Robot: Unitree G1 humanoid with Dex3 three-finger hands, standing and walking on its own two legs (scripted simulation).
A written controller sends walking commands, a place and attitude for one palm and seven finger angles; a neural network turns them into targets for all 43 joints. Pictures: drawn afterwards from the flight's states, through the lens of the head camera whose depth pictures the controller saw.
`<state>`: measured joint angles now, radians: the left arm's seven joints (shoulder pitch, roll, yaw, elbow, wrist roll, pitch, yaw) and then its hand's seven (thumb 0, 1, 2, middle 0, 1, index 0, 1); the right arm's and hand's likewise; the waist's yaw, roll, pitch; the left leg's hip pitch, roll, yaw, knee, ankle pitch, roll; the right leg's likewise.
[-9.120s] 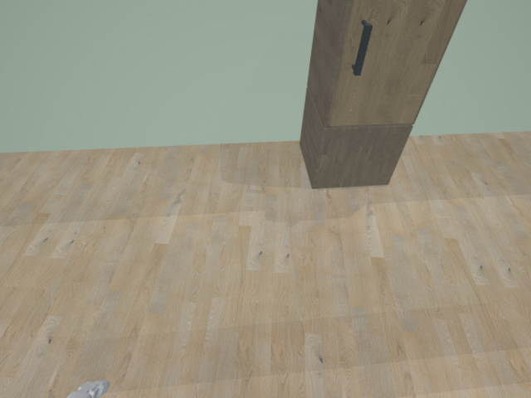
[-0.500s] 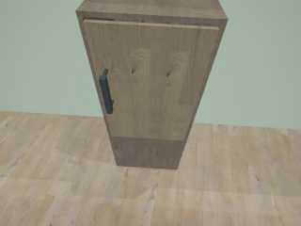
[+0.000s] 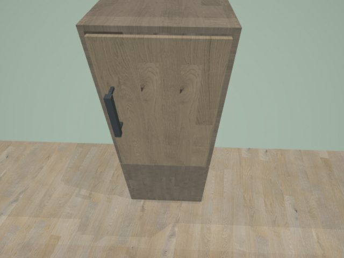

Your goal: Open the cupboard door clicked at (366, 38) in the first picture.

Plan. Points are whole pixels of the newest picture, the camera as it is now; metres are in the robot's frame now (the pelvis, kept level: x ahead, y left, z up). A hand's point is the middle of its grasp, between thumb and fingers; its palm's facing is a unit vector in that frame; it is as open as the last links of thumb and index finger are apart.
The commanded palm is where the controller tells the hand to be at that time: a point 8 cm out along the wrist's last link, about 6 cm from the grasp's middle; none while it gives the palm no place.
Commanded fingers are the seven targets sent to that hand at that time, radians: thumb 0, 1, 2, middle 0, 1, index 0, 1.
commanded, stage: look again from close up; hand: left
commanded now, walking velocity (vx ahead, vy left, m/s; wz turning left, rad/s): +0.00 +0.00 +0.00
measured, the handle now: (115, 112) +0.55 +0.22 +0.01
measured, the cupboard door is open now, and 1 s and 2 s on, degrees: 0 0 0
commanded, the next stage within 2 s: none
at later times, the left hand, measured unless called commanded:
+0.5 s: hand out of the picture -0.01 +0.19 -0.17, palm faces +0.02 -0.98 -0.20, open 7.3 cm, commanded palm none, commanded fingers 0.00 0.90 0.90 -0.20 -0.30 -0.20 -0.30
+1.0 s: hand out of the picture +0.00 +0.21 -0.17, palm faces +0.01 -0.98 -0.21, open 7.3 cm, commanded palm none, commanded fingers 0.00 0.90 0.90 -0.20 -0.30 -0.20 -0.30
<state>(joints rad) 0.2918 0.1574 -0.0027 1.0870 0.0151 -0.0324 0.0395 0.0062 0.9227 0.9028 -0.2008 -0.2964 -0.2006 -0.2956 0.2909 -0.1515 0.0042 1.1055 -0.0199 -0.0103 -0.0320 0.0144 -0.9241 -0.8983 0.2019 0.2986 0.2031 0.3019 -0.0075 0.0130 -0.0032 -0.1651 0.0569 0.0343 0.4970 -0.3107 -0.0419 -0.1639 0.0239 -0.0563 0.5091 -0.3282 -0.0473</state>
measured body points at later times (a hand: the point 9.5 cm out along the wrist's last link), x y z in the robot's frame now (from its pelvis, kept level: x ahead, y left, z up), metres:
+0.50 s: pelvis -0.02 +0.02 +0.00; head -0.01 +0.02 +0.45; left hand -0.01 +0.24 -0.16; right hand -0.02 -0.20 -0.16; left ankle -0.03 +0.15 -0.74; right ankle -0.03 -0.09 -0.74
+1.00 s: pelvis -0.01 +0.03 +0.00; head +0.00 +0.03 +0.45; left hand +0.00 +0.26 -0.15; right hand +0.00 -0.20 -0.15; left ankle -0.03 +0.15 -0.74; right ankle -0.03 -0.09 -0.74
